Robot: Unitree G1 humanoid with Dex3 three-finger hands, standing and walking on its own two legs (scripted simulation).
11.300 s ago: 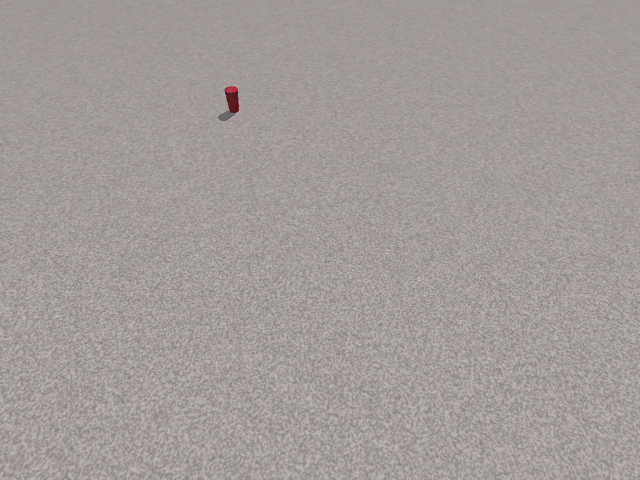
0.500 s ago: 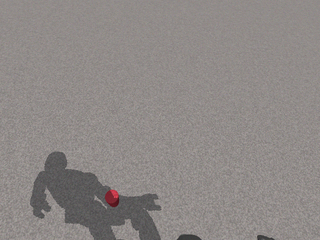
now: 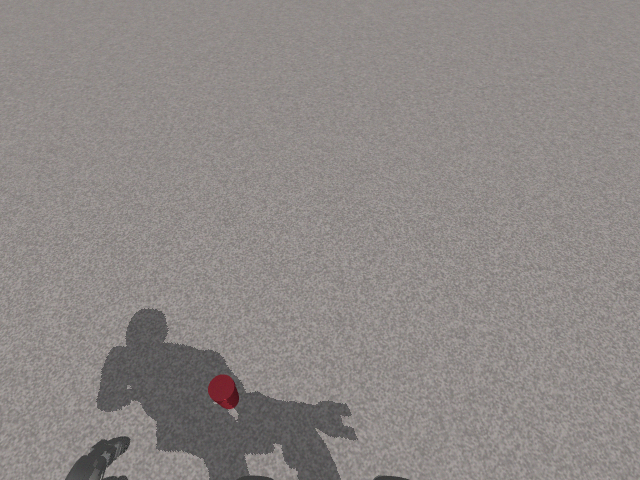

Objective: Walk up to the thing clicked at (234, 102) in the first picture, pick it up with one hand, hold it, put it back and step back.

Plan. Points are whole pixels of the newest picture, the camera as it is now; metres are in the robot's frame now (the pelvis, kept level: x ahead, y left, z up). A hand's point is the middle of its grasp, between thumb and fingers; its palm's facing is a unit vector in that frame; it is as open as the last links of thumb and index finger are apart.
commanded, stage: walk up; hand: left
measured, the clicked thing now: (225, 393) +0.39 +0.28 -0.69
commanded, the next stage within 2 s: none
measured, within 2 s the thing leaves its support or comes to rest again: neither
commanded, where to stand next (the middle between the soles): +0.02 +0.01 m, yaw -2 degrees
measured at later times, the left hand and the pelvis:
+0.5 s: hand out of the picture +0.07 +0.27 -0.12, palm faces +0.03 -0.94 -0.35, open 7.4 cm; pelvis -0.01 +0.01 +0.02, yaw +0 degrees
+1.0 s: hand out of the picture +0.07 +0.26 -0.13, palm faces +0.01 -0.95 -0.33, open 7.4 cm; pelvis -0.01 +0.01 +0.03, yaw +0 degrees
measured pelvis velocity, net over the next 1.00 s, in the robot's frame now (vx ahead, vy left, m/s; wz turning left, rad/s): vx -0.01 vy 0.01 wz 0.00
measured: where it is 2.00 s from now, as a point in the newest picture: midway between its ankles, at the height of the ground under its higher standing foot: outside the picture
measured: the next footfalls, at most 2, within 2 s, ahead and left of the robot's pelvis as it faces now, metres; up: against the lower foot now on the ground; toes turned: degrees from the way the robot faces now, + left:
left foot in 0.02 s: +0.02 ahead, +0.13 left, +0.00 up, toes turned -2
right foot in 1.86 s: +0.08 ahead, -0.12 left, +0.00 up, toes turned -4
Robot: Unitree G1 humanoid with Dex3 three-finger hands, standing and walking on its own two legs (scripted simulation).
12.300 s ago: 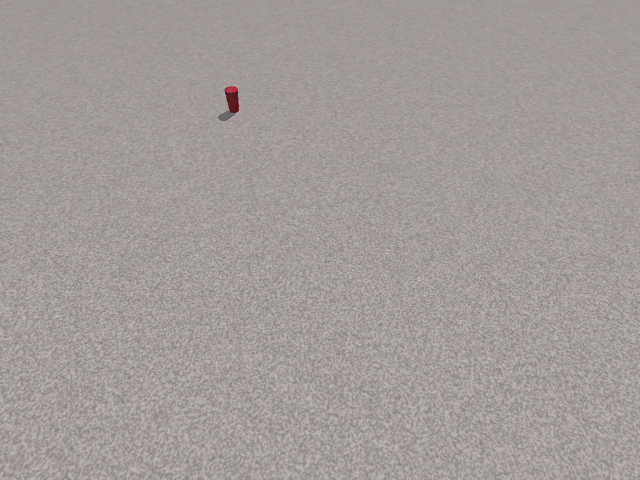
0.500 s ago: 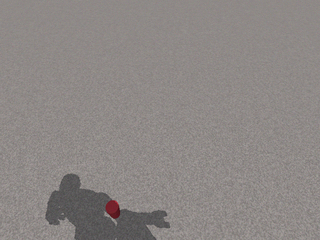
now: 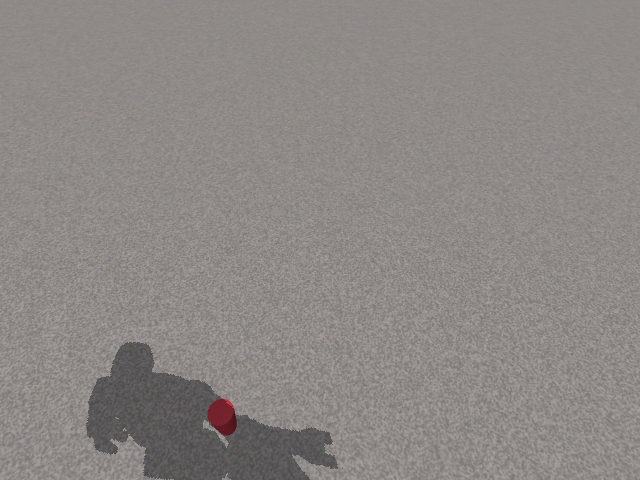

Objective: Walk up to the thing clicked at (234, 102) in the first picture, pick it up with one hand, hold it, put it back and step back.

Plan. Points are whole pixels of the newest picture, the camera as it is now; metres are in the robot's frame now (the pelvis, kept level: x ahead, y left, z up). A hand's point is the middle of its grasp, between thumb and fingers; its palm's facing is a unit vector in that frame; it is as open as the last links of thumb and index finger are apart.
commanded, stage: walk up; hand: left
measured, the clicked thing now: (224, 419) +0.40 +0.27 -0.72
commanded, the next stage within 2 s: none
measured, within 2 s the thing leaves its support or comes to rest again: neither
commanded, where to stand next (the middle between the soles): +0.03 +0.00 m, yaw -2 degrees
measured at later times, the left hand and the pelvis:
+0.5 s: hand out of the picture +0.07 +0.30 -0.18, palm faces -0.01 -0.94 -0.34, open 7.4 cm; pelvis -0.06 +0.04 -0.02, yaw +2 degrees
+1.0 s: hand out of the picture +0.11 +0.24 -0.14, palm faces -0.06 -0.89 -0.44, open 7.4 cm; pelvis -0.01 -0.02 -0.02, yaw -3 degrees
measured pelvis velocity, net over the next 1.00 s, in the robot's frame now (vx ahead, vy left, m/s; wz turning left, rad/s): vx -0.01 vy -0.02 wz -0.05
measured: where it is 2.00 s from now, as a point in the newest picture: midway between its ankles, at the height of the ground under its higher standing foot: outside the picture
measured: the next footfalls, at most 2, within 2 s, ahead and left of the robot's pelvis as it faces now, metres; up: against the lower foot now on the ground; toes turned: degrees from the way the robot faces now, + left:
right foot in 0.86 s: +0.09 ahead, -0.13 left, +0.00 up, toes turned -4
left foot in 1.34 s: +0.00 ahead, +0.13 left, +0.00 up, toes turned +2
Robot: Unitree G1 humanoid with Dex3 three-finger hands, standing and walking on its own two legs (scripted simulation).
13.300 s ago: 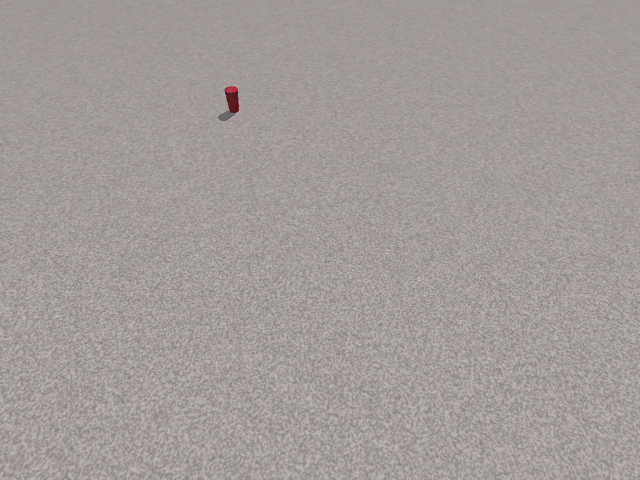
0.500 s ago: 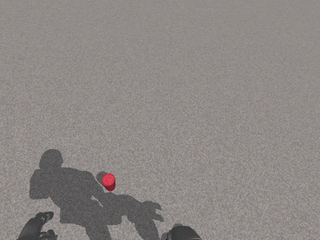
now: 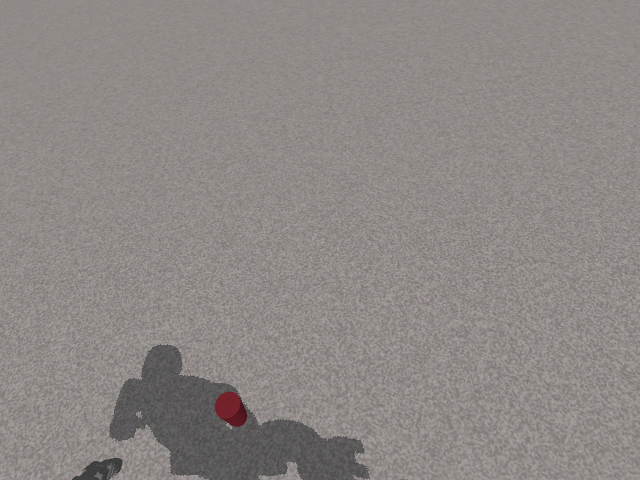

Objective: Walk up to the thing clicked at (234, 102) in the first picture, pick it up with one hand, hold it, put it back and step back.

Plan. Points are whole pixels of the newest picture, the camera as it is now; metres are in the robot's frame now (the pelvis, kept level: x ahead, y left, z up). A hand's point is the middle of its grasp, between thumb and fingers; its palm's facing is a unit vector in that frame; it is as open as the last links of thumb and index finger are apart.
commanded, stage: walk up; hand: left
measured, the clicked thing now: (233, 411) +0.40 +0.31 -0.70
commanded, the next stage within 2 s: none
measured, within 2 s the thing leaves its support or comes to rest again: neither
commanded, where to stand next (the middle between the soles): +0.04 +0.02 m, yaw +1 degrees
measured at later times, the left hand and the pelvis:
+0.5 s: hand out of the picture +0.04 +0.32 -0.17, palm faces +0.09 -0.93 -0.36, open 7.4 cm; pelvis -0.04 +0.04 +0.00, yaw +5 degrees
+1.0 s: hand out of the picture +0.06 +0.28 -0.12, palm faces +0.01 -0.85 -0.52, open 7.4 cm; pelvis -0.03 +0.00 -0.01, yaw +2 degrees
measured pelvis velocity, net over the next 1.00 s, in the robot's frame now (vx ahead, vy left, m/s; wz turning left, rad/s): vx -0.03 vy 0.00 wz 0.03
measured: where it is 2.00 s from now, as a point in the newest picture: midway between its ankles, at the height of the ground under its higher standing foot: outside the picture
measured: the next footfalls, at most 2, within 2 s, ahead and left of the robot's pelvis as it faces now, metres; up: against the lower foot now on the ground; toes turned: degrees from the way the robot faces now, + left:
left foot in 0.34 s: +0.00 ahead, +0.15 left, +0.00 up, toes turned +5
right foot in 0.86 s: +0.11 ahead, -0.11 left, +0.00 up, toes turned +0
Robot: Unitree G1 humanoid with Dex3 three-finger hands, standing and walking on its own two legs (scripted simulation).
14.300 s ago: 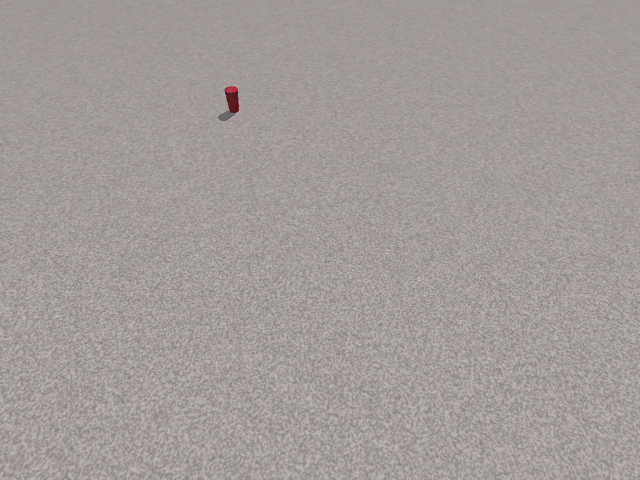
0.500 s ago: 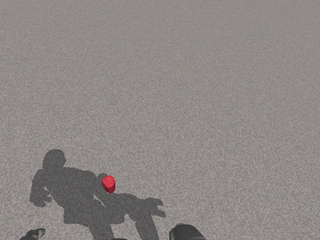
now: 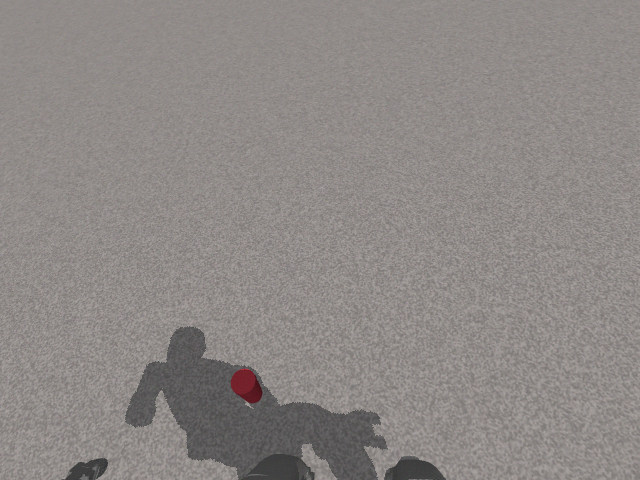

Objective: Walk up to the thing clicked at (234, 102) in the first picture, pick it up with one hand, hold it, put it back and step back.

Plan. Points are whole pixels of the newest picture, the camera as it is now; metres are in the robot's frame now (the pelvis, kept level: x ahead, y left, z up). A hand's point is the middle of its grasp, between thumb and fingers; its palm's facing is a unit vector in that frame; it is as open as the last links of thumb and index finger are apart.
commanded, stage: walk up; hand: left
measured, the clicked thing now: (248, 388) +0.43 +0.30 -0.69
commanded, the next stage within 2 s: none
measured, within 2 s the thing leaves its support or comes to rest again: neither
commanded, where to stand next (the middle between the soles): +0.07 +0.03 m, yaw -1 degrees
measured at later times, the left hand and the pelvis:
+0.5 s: hand out of the picture +0.07 +0.29 -0.13, palm faces +0.00 -0.94 -0.34, open 7.4 cm; pelvis +0.01 +0.01 +0.02, yaw +3 degrees
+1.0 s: hand out of the picture +0.14 +0.29 -0.12, palm faces +0.04 -0.87 -0.50, open 7.4 cm; pelvis +0.08 +0.00 +0.00, yaw +3 degrees
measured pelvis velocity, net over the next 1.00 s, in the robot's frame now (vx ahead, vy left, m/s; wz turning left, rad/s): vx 0.08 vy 0.00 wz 0.05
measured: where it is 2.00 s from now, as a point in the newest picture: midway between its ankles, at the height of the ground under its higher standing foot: outside the picture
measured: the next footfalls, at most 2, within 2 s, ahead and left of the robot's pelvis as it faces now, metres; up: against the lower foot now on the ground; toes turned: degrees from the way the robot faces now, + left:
left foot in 0.24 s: +0.02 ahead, +0.15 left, +0.00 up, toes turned +1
right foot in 0.64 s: +0.18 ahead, -0.13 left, +0.00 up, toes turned -1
